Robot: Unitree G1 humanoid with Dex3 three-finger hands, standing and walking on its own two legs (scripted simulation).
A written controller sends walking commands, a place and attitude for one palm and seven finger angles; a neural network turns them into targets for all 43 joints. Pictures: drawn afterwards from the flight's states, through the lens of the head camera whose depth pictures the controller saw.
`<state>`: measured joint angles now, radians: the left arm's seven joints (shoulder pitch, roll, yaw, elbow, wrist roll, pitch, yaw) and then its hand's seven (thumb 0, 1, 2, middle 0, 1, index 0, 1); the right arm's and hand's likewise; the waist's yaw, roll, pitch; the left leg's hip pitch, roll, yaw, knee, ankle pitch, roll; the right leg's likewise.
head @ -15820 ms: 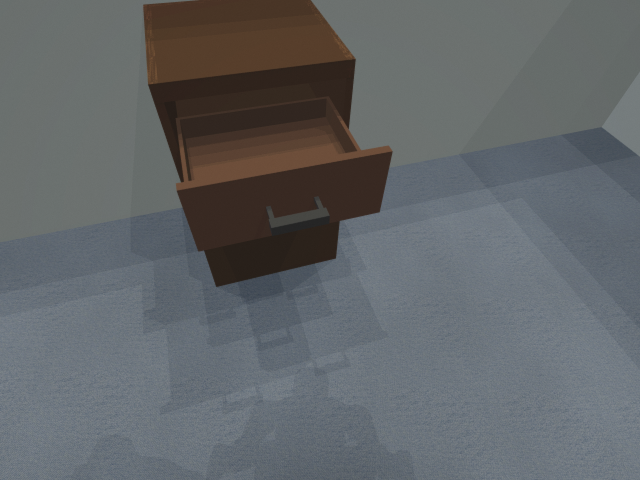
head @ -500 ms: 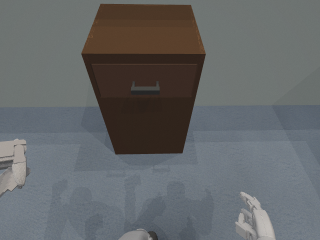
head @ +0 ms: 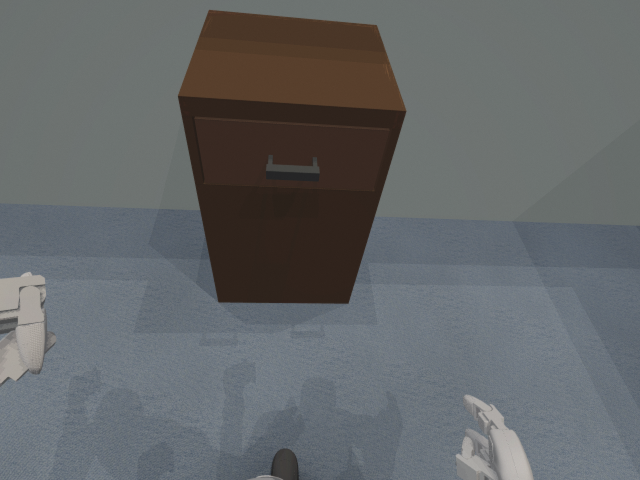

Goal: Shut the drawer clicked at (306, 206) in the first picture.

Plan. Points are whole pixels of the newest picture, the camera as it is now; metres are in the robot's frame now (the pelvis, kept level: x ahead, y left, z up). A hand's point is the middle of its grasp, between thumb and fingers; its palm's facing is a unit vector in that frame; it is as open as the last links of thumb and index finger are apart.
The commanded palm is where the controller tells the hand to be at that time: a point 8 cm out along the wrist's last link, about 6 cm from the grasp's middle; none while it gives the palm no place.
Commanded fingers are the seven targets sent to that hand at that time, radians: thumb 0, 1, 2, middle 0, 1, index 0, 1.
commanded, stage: stop stepping back and stand still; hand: left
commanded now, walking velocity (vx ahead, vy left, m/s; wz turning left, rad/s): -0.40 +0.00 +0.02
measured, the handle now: (292, 166) +0.76 +0.12 -0.10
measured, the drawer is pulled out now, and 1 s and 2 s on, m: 0.00 0.00 0.00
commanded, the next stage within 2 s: let the arm hang, fingers relaxed in 1.46 s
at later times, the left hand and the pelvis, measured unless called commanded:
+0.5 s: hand out of the picture +0.07 +0.33 +0.18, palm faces +0.48 -0.83 -0.28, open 3.2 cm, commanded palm +0.01 +0.35 +0.18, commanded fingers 0.00 0.90 0.90 -1.40 -1.60 -1.40 -1.60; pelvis -0.13 +0.07 -0.01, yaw -1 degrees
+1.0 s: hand out of the picture +0.06 +0.29 +0.17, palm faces +0.31 -0.86 -0.41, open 3.2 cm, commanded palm +0.00 +0.34 +0.18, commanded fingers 0.00 0.90 0.90 -1.40 -1.60 -1.40 -1.60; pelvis -0.15 +0.07 +0.00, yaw -5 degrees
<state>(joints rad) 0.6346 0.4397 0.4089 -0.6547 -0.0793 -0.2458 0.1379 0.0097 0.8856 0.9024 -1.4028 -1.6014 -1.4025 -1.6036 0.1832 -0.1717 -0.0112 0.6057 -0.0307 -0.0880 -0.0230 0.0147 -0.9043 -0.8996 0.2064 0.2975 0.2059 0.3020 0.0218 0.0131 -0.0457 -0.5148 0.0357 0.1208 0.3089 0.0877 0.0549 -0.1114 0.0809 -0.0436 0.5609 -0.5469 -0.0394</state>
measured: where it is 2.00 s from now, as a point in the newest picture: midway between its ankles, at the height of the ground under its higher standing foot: outside the picture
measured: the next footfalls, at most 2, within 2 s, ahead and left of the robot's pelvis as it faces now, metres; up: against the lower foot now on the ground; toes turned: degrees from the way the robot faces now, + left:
right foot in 0.04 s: -0.11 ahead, -0.15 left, +0.00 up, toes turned -2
right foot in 0.28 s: -0.08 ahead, -0.08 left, +0.00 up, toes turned -3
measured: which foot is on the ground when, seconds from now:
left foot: down 0.00-0.26, up 0.28-0.44, down 0.46-1.00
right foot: up 0.00-0.02, down 0.04-0.16, up 0.18-0.26, down 0.28-0.46, up 0.48-0.86, down 0.88-1.00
